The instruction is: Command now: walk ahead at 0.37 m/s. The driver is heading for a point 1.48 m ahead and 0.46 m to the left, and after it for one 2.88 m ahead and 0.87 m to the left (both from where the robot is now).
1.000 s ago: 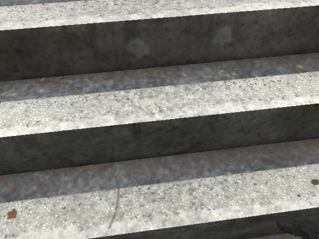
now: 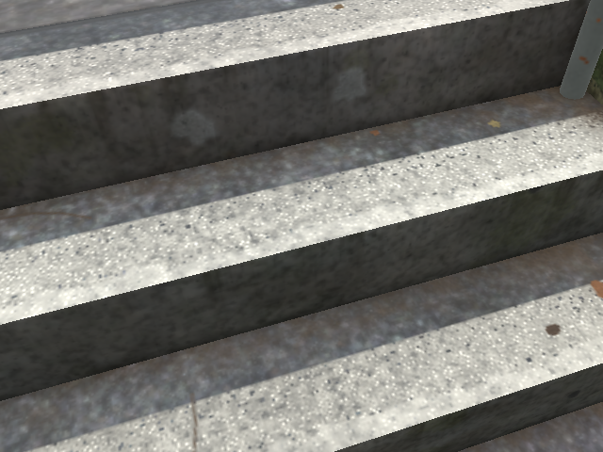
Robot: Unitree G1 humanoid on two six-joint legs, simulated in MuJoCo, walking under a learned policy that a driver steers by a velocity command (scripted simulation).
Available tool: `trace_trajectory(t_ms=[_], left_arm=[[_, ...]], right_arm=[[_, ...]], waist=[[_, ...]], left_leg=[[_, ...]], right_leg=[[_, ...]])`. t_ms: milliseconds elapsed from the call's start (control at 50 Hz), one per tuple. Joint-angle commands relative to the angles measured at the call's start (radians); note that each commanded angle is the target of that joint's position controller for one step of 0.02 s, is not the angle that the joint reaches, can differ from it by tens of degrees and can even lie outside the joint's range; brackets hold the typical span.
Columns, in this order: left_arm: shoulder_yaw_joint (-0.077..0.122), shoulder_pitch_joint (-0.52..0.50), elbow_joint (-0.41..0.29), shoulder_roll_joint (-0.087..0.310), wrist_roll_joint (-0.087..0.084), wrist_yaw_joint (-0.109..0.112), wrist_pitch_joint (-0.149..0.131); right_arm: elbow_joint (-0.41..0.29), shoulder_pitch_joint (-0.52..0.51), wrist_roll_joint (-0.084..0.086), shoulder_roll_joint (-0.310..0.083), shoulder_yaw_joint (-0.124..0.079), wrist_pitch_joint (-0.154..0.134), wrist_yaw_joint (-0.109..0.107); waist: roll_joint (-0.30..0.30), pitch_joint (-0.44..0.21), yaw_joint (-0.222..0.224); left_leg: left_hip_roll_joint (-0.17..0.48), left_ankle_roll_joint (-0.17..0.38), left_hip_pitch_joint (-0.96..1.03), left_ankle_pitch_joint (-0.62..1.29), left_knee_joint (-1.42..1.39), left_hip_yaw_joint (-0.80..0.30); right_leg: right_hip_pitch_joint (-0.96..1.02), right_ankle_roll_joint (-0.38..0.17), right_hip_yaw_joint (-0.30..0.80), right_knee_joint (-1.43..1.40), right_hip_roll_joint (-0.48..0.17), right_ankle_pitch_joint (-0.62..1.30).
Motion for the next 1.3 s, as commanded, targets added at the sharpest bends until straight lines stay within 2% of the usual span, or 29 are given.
trace_trajectory(t_ms=[20, 120, 180, 200, 240, 260, 280, 300, 320, 340, 360, 380, 400, 420, 520, 600, 800, 840, 880, 960, 1000, 1020, 1040, 1100, 1140, 1200, 1240, 1260, 1300], left_arm=[[0.005, -0.250, -0.220, 0.026, -0.004, 0.006, -0.027], [-0.067, -0.632, -0.485, -0.054, -0.004, 0.044, -0.018], [-0.096, -0.635, -0.579, -0.062, -0.022, 0.022, 0.001], [-0.116, -0.447, -0.532, -0.110, -0.057, -0.015, 0.018], [-0.011, 0.135, -0.276, 0.021, -0.039, -0.004, 0.052], [0.031, 0.266, -0.237, 0.116, -0.041, 0.013, 0.053], [0.075, 0.270, -0.210, 0.307, -0.009, 0.034, 0.046], [0.035, 0.467, -0.121, 0.298, 0.083, -0.043, 0.096], [0.056, 0.337, -0.057, 0.368, 0.041, -0.085, 0.083], [0.035, 0.115, -0.038, 0.314, -0.031, -0.108, 0.064], [0.001, -0.063, -0.030, 0.214, -0.049, -0.111, 0.037], [-0.040, -0.201, -0.018, 0.095, -0.025, -0.104, 0.022], [-0.077, -0.256, -0.007, 0.010, 0.037, -0.108, 0.014], [-0.096, -0.302, 0.009, -0.046, 0.039, -0.099, -0.009], [-0.082, -0.188, 0.106, 0.016, 0.049, -0.067, -0.076], [-0.090, 0.153, 0.267, 0.022, 0.062, -0.070, -0.069], [-0.114, 0.265, 0.325, 0.057, 0.132, -0.133, -0.055], [-0.097, 0.038, 0.242, 0.112, 0.102, -0.161, -0.038], [-0.063, 0.028, 0.255, 0.260, 0.029, -0.155, -0.062], [-0.027, -0.040, 0.245, 0.373, 0.041, -0.169, -0.063], [-0.032, -0.086, 0.237, 0.293, 0.104, -0.190, -0.033], [-0.051, -0.106, 0.240, 0.153, 0.095, -0.211, -0.015], [-0.047, -0.097, 0.210, 0.150, 0.035, -0.193, 0.004], [-0.079, -0.326, 0.079, 0.055, 0.076, -0.125, -0.019], [-0.092, -0.323, 0.034, 0.064, 0.048, -0.107, -0.024], [-0.109, -0.489, -0.055, 0.067, 0.008, -0.065, -0.015], [-0.116, -0.627, -0.155, 0.083, 0.002, -0.039, -0.009], [-0.117, -0.699, -0.224, 0.095, -0.006, -0.028, -0.007], [-0.148, -0.684, -0.265, -0.017, -0.039, -0.051, 0.020]], right_arm=[[-0.014, 0.037, -0.026, -0.137, -0.040, -0.056, -0.005], [0.091, 0.236, -0.031, -0.104, -0.032, -0.108, -0.009], [0.102, 0.067, 0.041, -0.114, -0.017, -0.104, 0.007], [0.049, -0.046, 0.088, -0.143, -0.015, -0.085, 0.010], [-0.001, 0.007, 0.067, -0.307, -0.050, -0.116, 0.055], [-0.014, -0.020, 0.082, -0.354, -0.074, -0.136, 0.093], [-0.085, -0.031, 0.090, -0.190, -0.042, -0.141, 0.127], [-0.022, 0.143, 0.002, -0.010, -0.018, -0.104, 0.238], [-0.050, 0.068, 0.028, -0.038, -0.052, -0.087, 0.245], [-0.048, 0.087, 0.035, -0.046, -0.045, -0.077, 0.219], [-0.024, 0.133, 0.026, 0.015, -0.007, -0.068, 0.196], [0.019, 0.165, 0.024, 0.035, 0.025, -0.050, 0.189], [0.031, 0.189, 0.030, 0.017, 0.028, -0.031, 0.175], [0.041, 0.191, 0.053, -0.014, 0.023, -0.016, 0.165], [0.043, -0.019, 0.070, -0.028, 0.025, -0.028, 0.188], [0.002, -0.211, 0.064, -0.018, 0.044, -0.030, 0.146], [-0.066, -0.451, 0.061, -0.002, 0.047, 0.030, 0.094], [-0.104, -0.571, 0.085, -0.062, 0.036, 0.040, 0.108], [-0.179, -0.544, 0.082, -0.056, 0.035, 0.098, 0.162], [-0.094, -0.226, 0.060, -0.069, 0.045, 0.093, 0.146], [0.095, 0.182, 0.039, -0.134, 0.003, 0.102, 0.117], [0.195, 0.358, -0.005, -0.112, 0.012, 0.091, 0.123], [0.135, 0.297, -0.039, -0.120, 0.007, 0.079, 0.103], [0.222, 0.135, -0.028, 0.013, 0.055, -0.013, 0.109], [0.246, 0.039, -0.022, 0.064, 0.085, -0.040, 0.126], [0.243, 0.050, -0.078, 0.061, 0.089, -0.061, 0.114], [0.248, 0.086, -0.097, 0.008, 0.082, -0.086, 0.104], [0.216, 0.080, -0.089, -0.042, 0.069, -0.089, 0.105], [0.168, 0.080, 0.016, -0.156, 0.034, -0.099, 0.134]], waist=[[0.088, 0.160, -0.036], [0.058, 0.200, -0.114], [0.013, 0.231, -0.014], [-0.018, 0.106, 0.069], [0.050, -0.354, 0.244], [0.022, -0.453, 0.350], [-0.446, -0.515, 0.299], [-0.327, -0.457, 0.318], [-0.398, -0.175, 0.190], [-0.394, -0.136, 0.087], [-0.227, -0.133, 0.000], [-0.027, -0.154, -0.056], [0.036, -0.134, -0.116], [0.052, -0.080, -0.137], [-0.037, -0.029, -0.109], [-0.054, 0.008, -0.006], [-0.080, 0.014, 0.025], [-0.031, 0.005, -0.010], [-0.164, -0.069, -0.114], [-0.236, -0.079, -0.173], [-0.060, -0.204, -0.247], [0.276, -0.149, -0.251], [0.191, -0.175, -0.222], [0.062, -0.010, -0.058], [-0.053, 0.038, 0.032], [0.067, 0.063, 0.024], [-0.073, -0.010, 0.031], [-0.025, -0.049, 0.029], [0.149, -0.030, 0.121]], left_leg=[[0.394, 0.233, 0.204, -0.136, -0.267, -0.385], [0.508, 0.155, 0.454, -0.118, -0.330, -0.329], [0.342, 0.097, -0.081, -0.071, -0.629, -0.048], [0.286, 0.124, -0.420, 0.033, -0.706, 0.013], [0.261, 0.123, -0.283, 1.332, -0.132, 0.036], [0.212, 0.052, -0.271, 1.282, 0.244, -0.039], [0.013, -0.038, -0.458, 0.382, 0.746, -0.107], [-0.137, 0.104, -0.670, 0.474, 1.291, -0.634], [-0.152, 0.143, -0.950, 0.542, 1.569, -0.684], [-0.095, 0.166, -0.983, 0.600, 1.696, -0.591], [-0.064, 0.170, -0.987, 0.604, 1.753, -0.513], [-0.044, 0.162, -0.977, 0.613, 1.831, -0.466], [0.018, 0.127, -0.980, 0.676, 1.825, -0.438], [0.048, 0.091, -0.966, 0.669, 1.790, -0.421], [-0.006, 0.118, -1.028, 0.575, 1.927, -0.291], [-0.043, 0.217, -1.399, 0.442, 1.991, -0.287], [0.008, 0.132, -1.634, 0.291, 1.770, -0.176], [0.046, 0.145, -1.351, 0.085, 1.379, -0.003], [-0.063, 0.140, -0.844, -0.015, 1.305, 0.222], [-0.156, 0.105, -0.766, -0.104, 0.878, 0.131], [-0.181, 0.145, -0.212, 0.074, 0.664, -0.123], [0.010, 0.321, -0.034, 0.269, 0.334, -0.553], [0.094, 0.322, -0.053, 0.061, 0.146, -0.825], [0.049, 0.229, -0.133, -0.029, 0.175, -0.666], [0.093, 0.209, -0.201, 0.098, 0.168, -0.596], [0.059, 0.165, -0.486, -0.064, 0.001, -0.506], [0.021, 0.077, -0.530, -0.072, -0.015, -0.428], [-0.009, 0.063, -0.667, -0.009, -0.065, -0.388], [0.098, 0.198, -1.005, 0.530, -0.293, -0.485]], right_leg=[[-0.606, -0.006, 0.105, 0.496, -0.072, -0.155], [-1.246, -0.076, 0.212, 0.972, -0.123, -0.504], [-0.620, -0.085, 0.018, 0.463, -0.165, -0.249], [0.012, -0.105, -0.071, 0.145, -0.117, -0.013], [0.684, -0.081, -0.190, 0.168, 0.141, 0.085], [0.742, -0.088, 0.061, -0.069, 0.118, 0.046], [0.768, -0.137, 0.642, -0.507, -0.244, -0.019], [0.611, 0.004, 1.098, -0.729, -0.258, 0.070], [0.412, 0.133, 0.898, -0.719, -0.242, -0.206], [0.246, 0.064, 0.715, -0.673, -0.228, -0.277], [0.163, -0.014, 0.550, -0.625, -0.216, -0.248], [0.090, -0.033, 0.507, -0.637, -0.239, -0.225], [-0.003, 0.013, 0.474, -0.696, -0.284, -0.192], [-0.074, 0.047, 0.413, -0.740, -0.276, -0.151], [-0.022, 0.085, -0.063, -0.765, -0.125, 0.191], [0.446, 0.085, -0.051, -0.773, -0.161, 0.328], [0.748, 0.025, -0.091, -0.875, -0.306, 0.891], [0.545, 0.028, -0.212, -0.948, -0.291, 1.116], [0.288, 0.003, -0.269, -0.923, -0.261, 2.142], [0.621, -0.031, -0.189, -0.587, -0.337, 2.465], [0.182, -0.048, -0.128, -0.189, -0.199, 1.958], [-0.217, -0.003, -0.098, 0.446, 0.056, 0.522], [-0.379, -0.095, 0.168, 0.813, 0.124, 0.436], [-0.716, -0.167, 0.281, 1.079, 0.147, 0.313], [-0.836, -0.170, 0.199, 1.181, 0.092, 0.116], [-0.738, -0.196, 0.165, 1.229, 0.074, -0.130], [-0.588, -0.177, 0.135, 0.804, -0.002, -0.021], [-0.373, -0.147, 0.087, 0.588, -0.035, 0.042], [0.274, 0.068, -0.106, 0.384, 0.050, -0.055]])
